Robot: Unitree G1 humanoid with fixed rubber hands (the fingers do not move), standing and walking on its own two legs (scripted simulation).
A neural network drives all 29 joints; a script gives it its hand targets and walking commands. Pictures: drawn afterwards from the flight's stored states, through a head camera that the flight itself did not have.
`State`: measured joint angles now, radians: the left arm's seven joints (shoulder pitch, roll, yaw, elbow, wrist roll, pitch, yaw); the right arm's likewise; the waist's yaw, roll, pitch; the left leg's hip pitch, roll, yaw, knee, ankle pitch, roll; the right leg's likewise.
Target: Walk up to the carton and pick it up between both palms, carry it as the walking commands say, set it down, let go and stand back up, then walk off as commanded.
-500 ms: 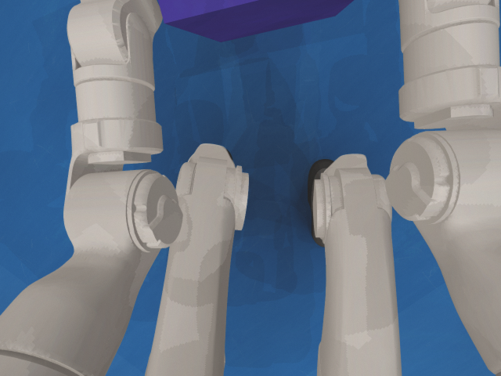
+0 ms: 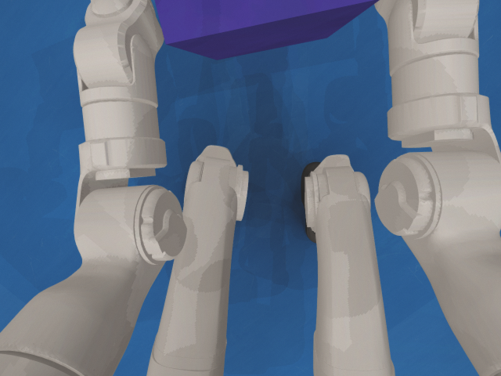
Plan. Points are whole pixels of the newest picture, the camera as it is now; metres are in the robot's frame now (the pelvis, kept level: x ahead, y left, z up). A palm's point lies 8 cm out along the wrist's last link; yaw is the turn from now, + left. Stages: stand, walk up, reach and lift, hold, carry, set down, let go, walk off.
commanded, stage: reach and lift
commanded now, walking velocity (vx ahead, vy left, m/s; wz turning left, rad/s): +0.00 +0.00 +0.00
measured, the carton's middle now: out of the picture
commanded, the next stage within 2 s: none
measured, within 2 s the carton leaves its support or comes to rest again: neither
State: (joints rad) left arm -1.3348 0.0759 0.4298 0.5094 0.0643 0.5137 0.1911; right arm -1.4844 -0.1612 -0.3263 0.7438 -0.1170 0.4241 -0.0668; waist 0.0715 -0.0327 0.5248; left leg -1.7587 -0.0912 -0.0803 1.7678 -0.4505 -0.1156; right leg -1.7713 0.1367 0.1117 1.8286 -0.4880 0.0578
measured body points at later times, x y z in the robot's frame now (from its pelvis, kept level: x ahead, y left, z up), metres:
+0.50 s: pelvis +0.00 +0.00 +0.05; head +0.33 +0.01 +0.34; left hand +0.52 +0.19 -0.04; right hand +0.57 -0.09 -0.04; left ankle +0.16 +0.15 -0.46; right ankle +0.14 -0.12 -0.46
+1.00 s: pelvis +0.00 +0.00 +0.10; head +0.30 +0.01 +0.43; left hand +0.50 +0.19 +0.03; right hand +0.54 -0.09 +0.02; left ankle +0.16 +0.15 -0.46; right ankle +0.14 -0.12 -0.46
